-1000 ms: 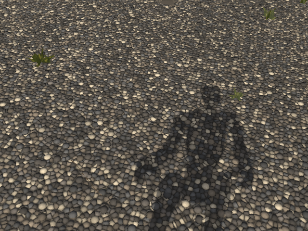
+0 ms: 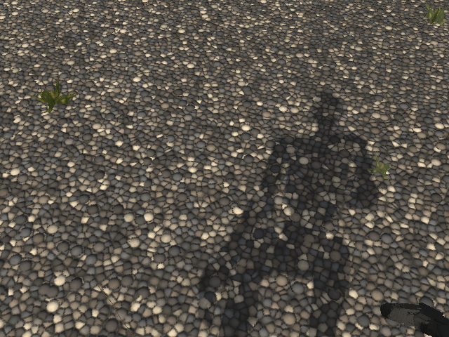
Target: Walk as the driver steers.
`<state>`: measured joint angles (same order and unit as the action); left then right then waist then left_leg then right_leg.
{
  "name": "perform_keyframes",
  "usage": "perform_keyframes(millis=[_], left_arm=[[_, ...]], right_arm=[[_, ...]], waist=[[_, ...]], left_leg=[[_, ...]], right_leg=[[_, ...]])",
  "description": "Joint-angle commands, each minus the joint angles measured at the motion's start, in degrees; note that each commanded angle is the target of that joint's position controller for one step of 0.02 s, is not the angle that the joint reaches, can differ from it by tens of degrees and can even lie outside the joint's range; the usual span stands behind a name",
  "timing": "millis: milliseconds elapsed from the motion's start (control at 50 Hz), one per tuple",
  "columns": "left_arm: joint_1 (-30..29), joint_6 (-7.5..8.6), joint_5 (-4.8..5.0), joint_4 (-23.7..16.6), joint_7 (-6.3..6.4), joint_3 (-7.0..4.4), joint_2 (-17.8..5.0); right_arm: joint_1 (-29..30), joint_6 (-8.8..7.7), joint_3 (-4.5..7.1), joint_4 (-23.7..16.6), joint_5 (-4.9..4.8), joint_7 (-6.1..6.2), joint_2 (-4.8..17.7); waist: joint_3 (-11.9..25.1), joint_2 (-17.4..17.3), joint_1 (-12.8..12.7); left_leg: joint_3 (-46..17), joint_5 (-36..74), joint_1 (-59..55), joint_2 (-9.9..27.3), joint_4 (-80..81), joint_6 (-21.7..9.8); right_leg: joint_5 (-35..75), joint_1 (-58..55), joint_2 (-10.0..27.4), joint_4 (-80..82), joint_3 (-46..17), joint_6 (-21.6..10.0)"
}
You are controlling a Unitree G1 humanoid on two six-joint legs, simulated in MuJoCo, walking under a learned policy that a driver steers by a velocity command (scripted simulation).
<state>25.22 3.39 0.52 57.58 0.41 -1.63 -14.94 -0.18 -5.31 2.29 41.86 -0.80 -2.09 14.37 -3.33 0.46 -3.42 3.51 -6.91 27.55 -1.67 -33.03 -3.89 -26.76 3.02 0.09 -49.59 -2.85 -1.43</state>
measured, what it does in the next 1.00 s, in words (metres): walks ahead: right foot, then left foot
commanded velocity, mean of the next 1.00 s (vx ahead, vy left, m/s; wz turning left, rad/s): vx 0.49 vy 0.00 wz -0.05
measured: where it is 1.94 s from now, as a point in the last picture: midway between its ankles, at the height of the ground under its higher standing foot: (258, 252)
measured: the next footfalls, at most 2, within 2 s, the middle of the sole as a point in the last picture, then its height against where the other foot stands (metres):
right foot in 0.48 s outside the picture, level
left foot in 1.00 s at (221, 237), level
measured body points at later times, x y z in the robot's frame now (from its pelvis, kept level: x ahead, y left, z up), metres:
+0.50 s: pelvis +0.29 -0.04 +0.00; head +0.32 -0.05 +0.45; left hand +0.51 +0.20 -0.08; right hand +0.26 -0.32 -0.14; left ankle +0.12 +0.09 -0.71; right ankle +0.41 -0.14 -0.72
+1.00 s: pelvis +0.57 -0.02 +0.01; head +0.60 -0.02 +0.46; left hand +0.54 +0.26 -0.12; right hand +0.78 -0.26 -0.07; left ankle +0.71 +0.09 -0.72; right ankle +0.41 -0.14 -0.72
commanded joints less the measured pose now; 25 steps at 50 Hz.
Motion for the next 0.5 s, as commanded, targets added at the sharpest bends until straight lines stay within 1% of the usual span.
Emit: perform_keyframes(millis=[20, 40, 60, 80, 100, 120, 160, 200, 240, 280, 340, 380, 400, 420, 440, 460, 480, 500], left_arm=[[-4.17, 3.56, 2.65, -7.24, -0.7, -1.65, -9.16], [-6.68, 3.75, 2.11, -7.84, -0.38, -1.6, -8.19], [-6.56, 3.27, 1.19, -7.66, -0.04, -2.04, -7.78], [-4.87, 2.54, 0.79, -7.25, -0.04, -1.92, -6.4], [-3.93, 1.89, 0.6, -7.04, 0.0, -1.76, -5.12], [-4.03, 1.28, 0.45, -7.21, 0.09, -1.67, -4.45], [-8.2, 0.69, -0.02, -9.17, 0.34, -1.7, -4.71], [-13.09, 0.86, -0.52, -11.01, 0.26, -1.67, -4.89], [-17.32, 1.42, -0.52, -12.25, -0.16, -1.33, -4.12], [-21.97, 1.87, -0.25, -13.46, -0.66, -0.84, -3.29], [-26.77, 2.15, 0.37, -15.43, -1.57, -0.6, -3.67], [-28.6, 2.39, 0.45, -16.81, -2.28, -0.74, -4.6], [-28.36, 2.51, 0.45, -17.14, -2.57, -0.91, -5.25], [-27.07, 2.61, 0.49, -17.05, -2.76, -1.17, -6.01], [-23.76, 2.71, 0.5, -16.37, -2.78, -1.74, -7.17], [-16.04, 2.72, 0.42, -14.08, -2.53, -2.98, -9.22], [-5.41, 2.62, -0.07, -11.47, -2.01, -4.34, -12.81], [0.59, 2.07, -0.89, -10.13, -1.79, -5.79, -18.47]], right_arm=[[-16.03, 0.25, 2.54, 2.56, 0.08, 0.57, 8.28], [-12.32, -0.21, 2.19, 2.47, 0.57, 0.31, 7.35], [-10.13, -0.77, 1.78, 2.33, 1.11, 0.13, 5.78], [-9.2, -0.97, 1.66, 2.61, 1.39, 0.0, 5.36], [-9.24, -1.22, 1.68, 3.09, 1.12, -0.12, 5.29], [-9.75, -1.51, 1.68, 3.8, 0.8, -0.13, 5.57], [-11.25, -1.77, 2.01, 5.01, 0.8, 0.34, 7.24], [-13.48, -1.5, 2.23, 6.04, 0.77, 1.07, 8.41], [-15.08, -1.08, 2.23, 6.7, 0.47, 1.61, 9.07], [-17.9, -0.82, 2.31, 7.85, 0.08, 1.92, 10.03], [-21.62, -0.02, 2.34, 9.85, -0.38, 2.04, 10.42], [-22.62, 0.78, 2.52, 10.65, -0.45, 2.18, 10.75], [-22.55, 1.17, 2.67, 10.83, -0.47, 2.29, 11.11], [-22.2, 1.54, 2.82, 10.87, -0.44, 2.39, 11.49], [-21.2, 1.89, 2.92, 10.69, -0.36, 2.45, 11.95], [-20.35, 2.3, 2.62, 10.44, -0.12, 2.47, 11.35], [-20.69, 2.35, 1.61, 9.26, 0.71, 2.6, 9.32], [-27.27, 1.2, -0.4, 8.22, 0.88, 2.07, 2.64]], waist=[[10.73, -7.57, 8.54], [5.85, -2.5, 6.36], [4.51, -2.63, 4.22], [4.26, -3.94, 2.61], [4.01, -4.05, 1.86], [3.17, -3.99, 1.36], [0.77, -3.49, 1.68], [-0.43, -2.76, 3.02], [-0.82, -2.51, 4.44], [-0.98, -2.19, 6.34], [-1.6, -2.44, 7.93], [-1.5, -2.76, 7.69], [-0.99, -3.18, 7.03], [-0.07, -3.89, 6.01], [1.98, -4.75, 3.87], [6.67, -4.32, -0.16], [15.06, -1.6, -4.04], [22.94, 11.93, -2.07]], left_leg=[[-34.66, -16.3, -37.85, 20.38, 18.87, -11.79], [-28.04, -9.13, -28.61, 18.2, 20.98, -10.8], [-22.96, -3.7, -23.33, 15.72, 22.29, -9.75], [-20.18, -1.71, -19.67, 14.43, 23.92, -9.7], [-18.52, -0.55, -17.54, 13.86, 25.26, -10.19], [-16.62, 0.85, -15.57, 13.63, 26.32, -10.63], [-14.14, 2.07, -14.02, 13.43, 28.22, -11.19], [-12.21, 3.51, -15.28, 12.79, 28.82, -10.82], [-9.07, 5.35, -15.79, 11.11, 28.57, -9.22], [-7.38, 5.35, -16.83, 10.72, 28.36, -8.28], [-7.77, 5.46, -23.06, 12.97, 26.21, -8.02], [-8.59, 7.6, -28.24, 15.21, 23.52, -7.3], [-9.03, 9.62, -30.23, 16.13, 22.0, -6.78], [-9.18, 13.29, -31.68, 16.6, 20.06, -6.2], [-8.51, 21.47, -32.23, 16.08, 15.98, -5.45], [-6.32, 29.36, -30.7, 13.42, 6.72, -4.11], [-3.94, 23.24, -22.09, 10.34, -8.0, -2.28], [-0.92, -1.02, 2.2, 0.4, -30.43, 2.37]], right_leg=[[1.52, 37.32, 2.51, -28.2, -3.62, -2.08], [6.33, 35.47, 5.22, -24.26, -2.43, -1.95], [9.29, 32.16, 7.27, -20.72, -2.55, -1.81], [10.72, 28.96, 8.2, -19.31, -2.72, -1.43], [11.08, 27.71, 8.63, -17.77, -2.43, -0.96], [11.34, 27.77, 9.0, -16.16, -1.87, -0.36], [15.26, 31.41, 9.75, -10.89, -1.33, 1.12], [22.22, 34.61, 9.79, -3.43, -0.94, 2.17], [29.31, 33.4, 8.46, 5.62, 0.4, 2.33], [33.88, 31.0, 6.68, 12.26, 2.18, 2.37], [33.6, 32.07, 5.61, 17.24, 1.95, 1.77], [29.66, 33.28, 5.16, 19.52, 1.35, 0.4], [27.24, 32.58, 4.81, 20.35, 1.38, -0.36], [24.74, 30.44, 4.16, 20.86, 1.85, -1.12], [22.74, 25.36, 2.66, 21.6, 3.23, -2.15], [22.87, 14.9, 0.86, 22.83, 4.91, -3.78], [24.57, -2.04, 5.99, 20.2, -0.23, -6.78], [14.05, -24.01, 19.91, 23.65, -26.36, -15.68]])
